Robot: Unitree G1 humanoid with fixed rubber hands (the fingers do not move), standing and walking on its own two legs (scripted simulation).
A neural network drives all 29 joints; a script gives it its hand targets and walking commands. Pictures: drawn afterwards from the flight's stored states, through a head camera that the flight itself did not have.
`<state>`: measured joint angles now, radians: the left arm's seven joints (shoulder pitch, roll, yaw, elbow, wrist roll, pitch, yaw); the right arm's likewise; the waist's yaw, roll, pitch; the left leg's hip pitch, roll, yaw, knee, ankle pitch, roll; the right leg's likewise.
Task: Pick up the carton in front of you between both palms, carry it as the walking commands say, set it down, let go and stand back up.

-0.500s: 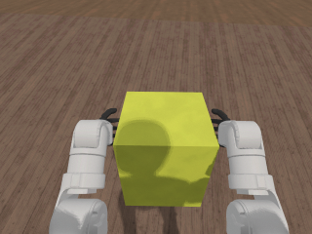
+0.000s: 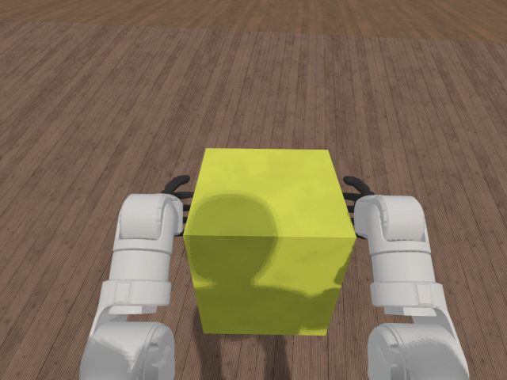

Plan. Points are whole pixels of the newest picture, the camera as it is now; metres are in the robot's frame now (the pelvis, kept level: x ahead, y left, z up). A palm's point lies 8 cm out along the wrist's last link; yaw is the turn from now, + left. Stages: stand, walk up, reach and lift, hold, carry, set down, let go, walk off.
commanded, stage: carry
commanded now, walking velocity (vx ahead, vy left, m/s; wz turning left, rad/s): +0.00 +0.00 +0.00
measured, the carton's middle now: (265, 241) +0.35 +0.00 +0.06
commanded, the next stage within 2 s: none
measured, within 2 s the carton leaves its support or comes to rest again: neither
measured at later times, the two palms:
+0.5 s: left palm (169, 217) +0.34 +0.15 +0.13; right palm (365, 218) +0.34 -0.15 +0.13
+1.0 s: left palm (168, 218) +0.33 +0.15 +0.13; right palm (365, 220) +0.34 -0.15 +0.13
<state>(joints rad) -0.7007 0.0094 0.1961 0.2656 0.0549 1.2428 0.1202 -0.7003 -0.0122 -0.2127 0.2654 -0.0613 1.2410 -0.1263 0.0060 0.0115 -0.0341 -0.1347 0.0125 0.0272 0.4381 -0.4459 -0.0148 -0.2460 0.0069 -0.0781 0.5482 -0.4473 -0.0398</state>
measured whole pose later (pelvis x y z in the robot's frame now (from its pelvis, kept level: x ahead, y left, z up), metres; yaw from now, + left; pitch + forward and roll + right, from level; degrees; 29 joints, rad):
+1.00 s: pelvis -0.01 +0.00 +0.00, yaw +0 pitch -2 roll -1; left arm -0.70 0.01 0.20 0.27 0.05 1.24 0.12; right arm -0.70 -0.01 -0.21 0.26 -0.06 1.24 -0.13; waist 0.01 0.01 -0.03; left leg -0.16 0.01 0.03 0.44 -0.43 -0.01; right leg -0.27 0.01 -0.08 0.55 -0.43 -0.04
